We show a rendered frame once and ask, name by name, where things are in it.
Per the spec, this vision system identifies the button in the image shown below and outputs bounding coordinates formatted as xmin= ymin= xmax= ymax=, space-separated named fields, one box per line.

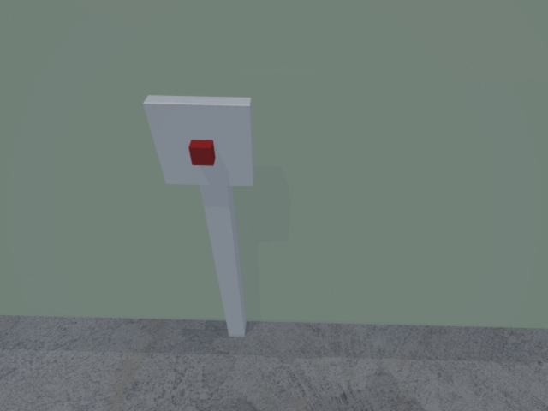
xmin=189 ymin=140 xmax=215 ymax=165

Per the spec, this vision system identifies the panel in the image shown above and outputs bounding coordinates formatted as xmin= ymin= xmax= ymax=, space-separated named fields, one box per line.
xmin=143 ymin=95 xmax=254 ymax=337

